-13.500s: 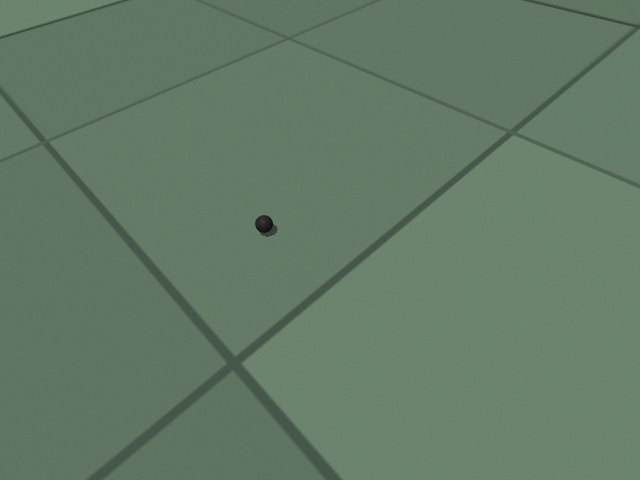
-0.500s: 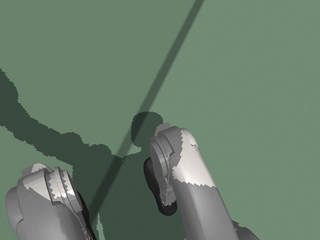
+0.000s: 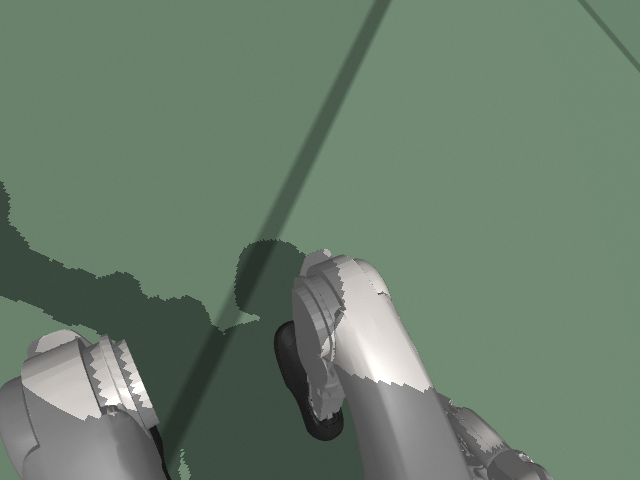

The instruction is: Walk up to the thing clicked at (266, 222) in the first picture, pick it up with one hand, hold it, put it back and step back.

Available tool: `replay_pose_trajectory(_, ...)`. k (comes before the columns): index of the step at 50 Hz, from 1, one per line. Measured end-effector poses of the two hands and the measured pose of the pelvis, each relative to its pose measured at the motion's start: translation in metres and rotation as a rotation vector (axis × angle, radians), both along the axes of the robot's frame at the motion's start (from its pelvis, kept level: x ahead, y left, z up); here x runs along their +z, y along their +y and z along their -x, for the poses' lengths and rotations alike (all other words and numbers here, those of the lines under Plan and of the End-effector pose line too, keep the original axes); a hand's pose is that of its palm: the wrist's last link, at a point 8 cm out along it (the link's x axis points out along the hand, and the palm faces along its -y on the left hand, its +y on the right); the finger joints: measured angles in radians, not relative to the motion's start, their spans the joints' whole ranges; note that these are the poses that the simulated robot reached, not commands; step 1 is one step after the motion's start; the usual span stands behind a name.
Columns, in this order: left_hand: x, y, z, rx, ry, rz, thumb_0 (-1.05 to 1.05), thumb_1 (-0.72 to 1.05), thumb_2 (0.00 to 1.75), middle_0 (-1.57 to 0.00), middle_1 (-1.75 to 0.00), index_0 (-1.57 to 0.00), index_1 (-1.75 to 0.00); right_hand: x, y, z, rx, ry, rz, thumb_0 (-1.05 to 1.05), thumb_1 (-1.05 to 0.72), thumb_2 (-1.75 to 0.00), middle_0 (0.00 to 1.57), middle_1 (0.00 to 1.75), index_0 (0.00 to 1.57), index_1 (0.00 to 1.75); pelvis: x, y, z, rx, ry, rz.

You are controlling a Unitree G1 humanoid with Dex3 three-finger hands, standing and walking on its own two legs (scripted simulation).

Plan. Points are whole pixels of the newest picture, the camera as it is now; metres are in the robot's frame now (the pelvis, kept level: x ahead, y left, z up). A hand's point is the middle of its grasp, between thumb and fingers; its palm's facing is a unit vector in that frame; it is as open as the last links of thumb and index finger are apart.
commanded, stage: rest palm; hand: left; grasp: from above
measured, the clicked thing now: out of the picture +0.46 +0.36 -0.27
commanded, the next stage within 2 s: close in 0.50 s
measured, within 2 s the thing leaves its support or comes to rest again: neither
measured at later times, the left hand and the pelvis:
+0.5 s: hand out of the picture +0.44 +0.35 -0.25, palm faces -0.46 -0.17 -0.87, open 13.6 cm; pelvis +0.00 +0.00 +0.00, yaw -1 degrees
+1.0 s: hand out of the picture +0.45 +0.35 -0.25, palm faces -0.44 -0.16 -0.88, open 12.6 cm; pelvis +0.00 +0.00 +0.00, yaw -1 degrees
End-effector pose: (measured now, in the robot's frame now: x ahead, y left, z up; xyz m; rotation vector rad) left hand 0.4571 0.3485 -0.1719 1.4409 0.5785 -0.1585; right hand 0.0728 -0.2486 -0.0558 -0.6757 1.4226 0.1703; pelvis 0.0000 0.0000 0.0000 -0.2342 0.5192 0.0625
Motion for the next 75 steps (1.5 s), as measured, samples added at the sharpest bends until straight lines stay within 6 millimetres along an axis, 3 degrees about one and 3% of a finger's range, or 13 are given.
replay_pose_trajectory(16, -0.008, 0.001, 0.004, 0.038, 0.024, -0.012, 0.00, -0.47, 0.99, -0.09, -1.05, -0.10, -1.04, 0.003, -0.002, 0.021, -0.012, 0.032, -0.013, 0.00, -0.90, -0.90, 0.20, 0.30, 0.21, 0.30, -0.004, 0.001, 0.001, -0.007, -0.015, 0.005)
replay_pose_trajectory(38, -0.020, -0.002, 0.005, 0.001, -0.016, -0.001, 0.00, -0.37, 0.95, -0.13, -1.08, -0.15, -1.06, 0.004, -0.003, 0.000, 0.071, 0.020, -0.018, 0.00, -0.90, -0.90, 0.20, 0.30, 0.20, 0.30, -0.006, 0.002, 0.000, -0.011, -0.032, 0.015)
replay_pose_trajectory(58, -0.018, 0.006, 0.004, 0.049, 0.017, 0.003, 0.00, -0.19, 0.77, -0.24, -1.00, -0.28, -0.95, 0.008, -0.001, 0.012, 0.041, 0.049, -0.025, 0.00, -0.90, -0.90, 0.20, 0.30, 0.20, 0.30, -0.002, 0.003, -0.001, -0.013, -0.022, 0.019)
replay_pose_trajectory(75, -0.022, -0.002, 0.008, -0.006, 0.002, 0.007, 0.00, -0.01, 0.70, -0.37, -0.94, -0.42, -0.88, 0.008, -0.004, 0.006, 0.073, 0.030, -0.010, 0.00, -0.90, -0.90, 0.20, 0.30, 0.20, 0.30, -0.004, 0.002, 0.002, -0.015, -0.042, 0.017)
